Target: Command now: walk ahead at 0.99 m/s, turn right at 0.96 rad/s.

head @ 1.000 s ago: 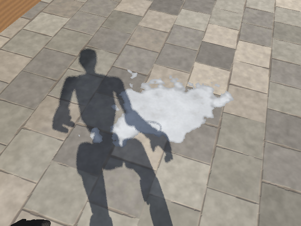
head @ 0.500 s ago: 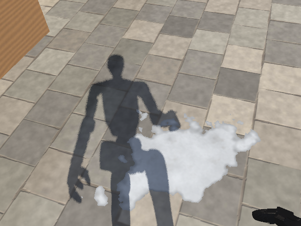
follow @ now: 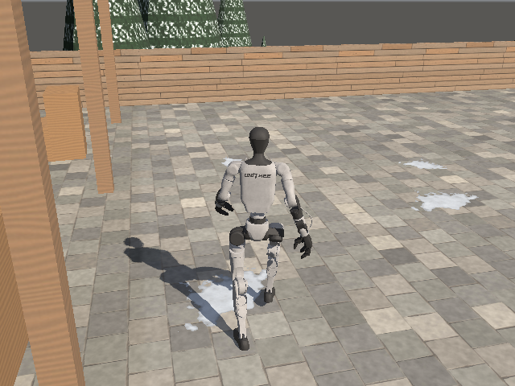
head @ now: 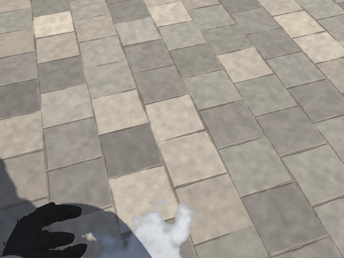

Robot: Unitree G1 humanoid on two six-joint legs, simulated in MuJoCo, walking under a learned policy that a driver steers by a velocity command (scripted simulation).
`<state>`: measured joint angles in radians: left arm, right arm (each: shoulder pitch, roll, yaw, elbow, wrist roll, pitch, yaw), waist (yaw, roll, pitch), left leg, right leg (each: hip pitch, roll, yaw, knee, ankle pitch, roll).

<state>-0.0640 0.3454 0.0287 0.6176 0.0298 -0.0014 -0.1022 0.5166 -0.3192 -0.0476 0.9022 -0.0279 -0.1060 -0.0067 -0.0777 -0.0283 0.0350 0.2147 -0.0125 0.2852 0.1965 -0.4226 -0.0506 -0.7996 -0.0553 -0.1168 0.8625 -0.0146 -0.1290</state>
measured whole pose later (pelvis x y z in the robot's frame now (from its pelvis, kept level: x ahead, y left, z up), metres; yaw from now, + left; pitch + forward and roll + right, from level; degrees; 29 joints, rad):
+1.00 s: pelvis +0.62 -0.07 +0.02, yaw +12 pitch +1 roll -1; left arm 0.08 0.30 0.06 0.69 -0.01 -0.05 0.02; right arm 0.22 -0.35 -0.10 0.59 0.03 0.06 -0.05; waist -0.04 0.01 0.06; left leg -0.29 -0.26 -0.42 0.50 -0.15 0.06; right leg -0.40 0.10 0.23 0.54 -0.21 0.07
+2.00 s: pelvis +0.65 -0.06 +0.02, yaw +29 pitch +1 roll +1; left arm 0.20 0.29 0.08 0.65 -0.02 0.09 -0.02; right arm 0.09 -0.27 -0.07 0.69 0.00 0.03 -0.02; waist 0.02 0.01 0.07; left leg -0.19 0.09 0.31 0.50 -0.32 0.01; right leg -0.43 -0.10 -0.09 0.82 -0.40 0.06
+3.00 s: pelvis +0.72 -0.06 +0.02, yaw -1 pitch +2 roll +0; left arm 0.16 0.25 0.05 0.61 0.03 0.03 0.04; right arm 0.22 -0.32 -0.08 0.74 0.04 0.02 0.00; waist -0.04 0.03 0.06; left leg -0.46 -0.02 -0.05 0.93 -0.50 -0.06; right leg -0.21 0.00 0.01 0.47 -0.29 0.00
